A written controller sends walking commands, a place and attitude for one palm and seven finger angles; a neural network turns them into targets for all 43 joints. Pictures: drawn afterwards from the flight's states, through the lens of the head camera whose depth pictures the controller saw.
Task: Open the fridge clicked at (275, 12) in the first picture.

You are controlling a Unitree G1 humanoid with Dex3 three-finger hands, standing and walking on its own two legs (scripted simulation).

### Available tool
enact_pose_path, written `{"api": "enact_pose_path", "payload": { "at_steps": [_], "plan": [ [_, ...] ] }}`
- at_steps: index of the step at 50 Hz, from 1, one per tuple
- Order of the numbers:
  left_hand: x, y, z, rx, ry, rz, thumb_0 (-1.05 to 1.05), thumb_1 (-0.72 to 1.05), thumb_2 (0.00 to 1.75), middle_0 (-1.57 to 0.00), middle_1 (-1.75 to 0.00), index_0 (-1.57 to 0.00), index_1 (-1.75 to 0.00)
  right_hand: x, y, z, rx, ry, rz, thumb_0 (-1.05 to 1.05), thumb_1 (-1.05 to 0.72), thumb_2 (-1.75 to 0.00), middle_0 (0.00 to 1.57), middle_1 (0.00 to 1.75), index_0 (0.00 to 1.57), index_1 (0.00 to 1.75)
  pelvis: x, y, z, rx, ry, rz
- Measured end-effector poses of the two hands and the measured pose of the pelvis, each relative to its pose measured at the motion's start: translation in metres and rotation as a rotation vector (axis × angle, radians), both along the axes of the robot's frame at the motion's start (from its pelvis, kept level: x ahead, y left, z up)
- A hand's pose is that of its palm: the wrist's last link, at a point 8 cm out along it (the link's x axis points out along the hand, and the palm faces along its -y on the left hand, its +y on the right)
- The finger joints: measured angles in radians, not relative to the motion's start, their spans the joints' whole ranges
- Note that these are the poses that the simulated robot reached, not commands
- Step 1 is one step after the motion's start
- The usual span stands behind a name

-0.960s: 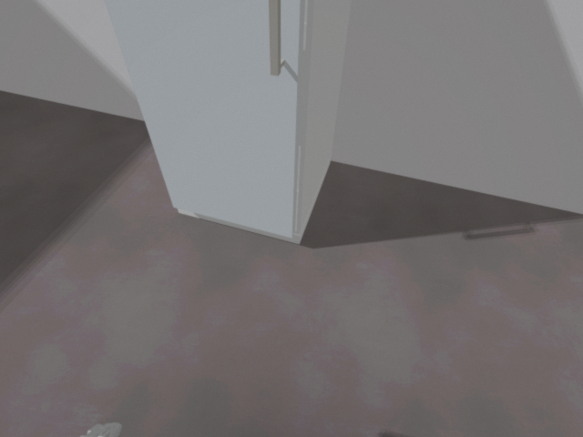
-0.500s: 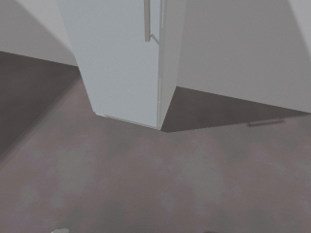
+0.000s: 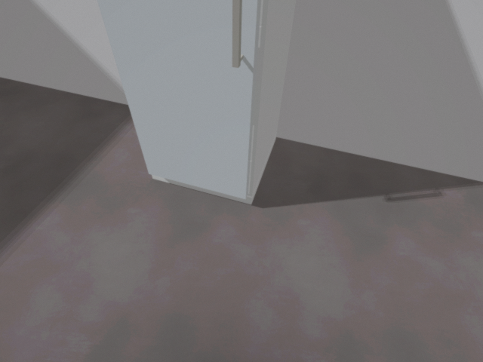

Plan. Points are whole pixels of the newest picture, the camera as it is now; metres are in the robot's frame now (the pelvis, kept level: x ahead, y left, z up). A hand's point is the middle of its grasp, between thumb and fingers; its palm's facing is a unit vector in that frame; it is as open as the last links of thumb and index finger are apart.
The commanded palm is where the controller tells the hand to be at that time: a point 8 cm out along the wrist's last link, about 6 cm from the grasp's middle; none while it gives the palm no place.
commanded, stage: look at it before walking up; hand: right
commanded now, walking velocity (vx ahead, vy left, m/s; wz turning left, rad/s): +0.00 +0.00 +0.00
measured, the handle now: (239, 9) +0.97 +0.07 +0.20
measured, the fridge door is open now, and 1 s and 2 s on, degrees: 0 0 0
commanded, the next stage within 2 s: walk to a spot facing it in 0.48 s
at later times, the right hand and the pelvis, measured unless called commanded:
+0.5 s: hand out of the picture +0.07 -0.24 -0.16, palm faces -0.03 +0.95 -0.32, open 7.4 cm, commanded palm none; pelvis +0.00 +0.00 +0.00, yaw +0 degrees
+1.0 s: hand out of the picture +0.06 -0.19 -0.19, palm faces -0.16 +0.95 -0.26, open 7.4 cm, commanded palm none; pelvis -0.02 +0.01 -0.03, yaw +11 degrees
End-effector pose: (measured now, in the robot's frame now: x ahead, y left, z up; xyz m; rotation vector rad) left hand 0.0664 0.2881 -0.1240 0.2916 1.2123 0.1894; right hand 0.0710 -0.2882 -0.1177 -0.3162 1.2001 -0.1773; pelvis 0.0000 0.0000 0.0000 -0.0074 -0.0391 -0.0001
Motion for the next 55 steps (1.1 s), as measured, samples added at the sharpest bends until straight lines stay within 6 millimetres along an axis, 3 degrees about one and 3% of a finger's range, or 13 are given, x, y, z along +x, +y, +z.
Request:
{"api": "enact_pose_path", "payload": {
  "at_steps": [21, 37, 44, 50, 55],
  "plan": [
    [-0.002, 0.004, 0.003, 0.011, 0.012, -0.001, 0.01, 0.9, 0.9, -0.2, -0.3, -0.21, -0.3, -0.008, 0.002, -0.003, 0.009, 0.027, -0.005, 0.01, -0.9, -0.9, 0.2, 0.3, 0.2, 0.3, 0.0, 0.001, 0.001, 0.003, 0.006, 0.001],
    [0.003, -0.005, 0.0, 0.008, -0.018, 0.03, 0.01, 0.9, 0.9, -0.2, -0.3, -0.21, -0.3, -0.007, 0.002, -0.009, 0.01, 0.049, -0.001, 0.01, -0.9, -0.9, 0.2, 0.3, 0.2, 0.3, 0.0, -0.002, -0.002, 0.002, 0.012, 0.043],
    [-0.021, -0.022, -0.016, -0.047, -0.039, 0.117, 0.01, 0.9, 0.9, -0.2, -0.3, -0.21, -0.3, -0.007, 0.026, -0.026, 0.057, 0.087, 0.057, 0.01, -0.9, -0.9, 0.2, 0.3, 0.2, 0.3, -0.01, 0.0, -0.014, -0.018, 0.019, 0.119],
    [-0.05, -0.018, -0.044, -0.101, -0.025, 0.198, 0.01, 0.9, 0.9, -0.21, -0.3, -0.21, -0.3, -0.006, 0.054, -0.034, 0.066, 0.073, 0.107, 0.01, -0.9, -0.9, 0.2, 0.3, 0.2, 0.3, -0.017, 0.013, -0.029, -0.02, 0.012, 0.192],
    [-0.068, -0.015, -0.038, -0.102, 0.005, 0.242, 0.01, 0.9, 0.9, -0.2, -0.3, -0.2, -0.3, -0.014, 0.069, -0.028, 0.082, 0.082, 0.119, 0.01, -0.9, -0.9, 0.2, 0.3, 0.2, 0.3, -0.025, 0.014, -0.02, -0.005, 0.022, 0.219]
  ]
}}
